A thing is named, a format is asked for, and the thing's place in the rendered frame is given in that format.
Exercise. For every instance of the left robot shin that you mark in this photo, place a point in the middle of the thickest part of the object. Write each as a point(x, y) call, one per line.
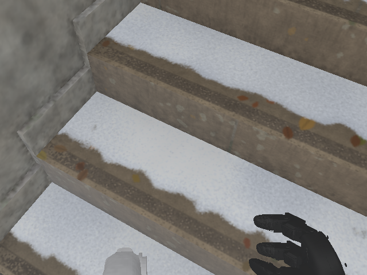
point(124, 249)

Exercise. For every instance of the robot right hand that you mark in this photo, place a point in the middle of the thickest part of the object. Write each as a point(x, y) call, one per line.
point(316, 256)

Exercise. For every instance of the left robot thigh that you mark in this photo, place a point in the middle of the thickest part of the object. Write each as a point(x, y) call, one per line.
point(126, 263)

